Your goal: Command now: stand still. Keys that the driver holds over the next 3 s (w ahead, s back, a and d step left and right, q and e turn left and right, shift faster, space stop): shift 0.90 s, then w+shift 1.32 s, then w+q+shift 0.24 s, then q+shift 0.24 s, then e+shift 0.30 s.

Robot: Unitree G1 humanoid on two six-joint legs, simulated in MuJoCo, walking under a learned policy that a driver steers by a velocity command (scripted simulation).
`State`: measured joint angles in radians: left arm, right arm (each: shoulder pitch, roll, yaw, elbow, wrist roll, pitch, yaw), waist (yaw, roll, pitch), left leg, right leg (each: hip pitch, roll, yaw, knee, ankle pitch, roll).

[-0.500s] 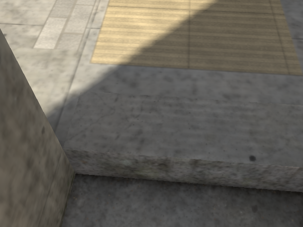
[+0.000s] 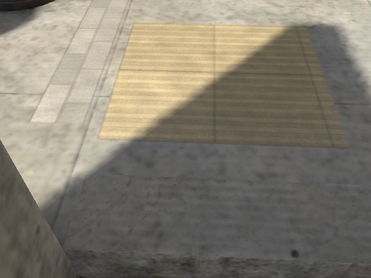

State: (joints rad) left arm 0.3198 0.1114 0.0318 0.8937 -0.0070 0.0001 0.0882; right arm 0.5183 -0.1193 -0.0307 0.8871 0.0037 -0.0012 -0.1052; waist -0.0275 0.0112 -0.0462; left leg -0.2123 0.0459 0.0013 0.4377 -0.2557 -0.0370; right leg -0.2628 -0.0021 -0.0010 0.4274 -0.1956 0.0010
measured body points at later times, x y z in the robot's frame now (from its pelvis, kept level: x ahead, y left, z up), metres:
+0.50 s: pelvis +0.02 +0.01 +0.00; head +0.04 +0.02 +0.45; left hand +0.06 +0.23 -0.15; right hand +0.05 -0.21 -0.14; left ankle -0.02 +0.14 -0.74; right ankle +0.02 -0.12 -0.74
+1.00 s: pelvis +0.02 +0.01 +0.00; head +0.03 +0.01 +0.45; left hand +0.04 +0.24 -0.15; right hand +0.02 -0.22 -0.15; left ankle -0.02 +0.14 -0.74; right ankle +0.02 -0.12 -0.74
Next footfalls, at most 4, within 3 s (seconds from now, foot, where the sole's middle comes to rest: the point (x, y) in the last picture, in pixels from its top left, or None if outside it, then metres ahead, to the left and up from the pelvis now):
1.46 right None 0.31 -0.23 -0.59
1.90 left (239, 192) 0.65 -0.14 -0.40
2.32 right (289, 102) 1.06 -0.39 -0.40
2.72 left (225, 48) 1.43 -0.18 -0.40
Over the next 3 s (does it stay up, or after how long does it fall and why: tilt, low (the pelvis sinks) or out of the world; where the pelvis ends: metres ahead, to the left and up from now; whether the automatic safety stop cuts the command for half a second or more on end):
stays up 1.34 -0.25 0.37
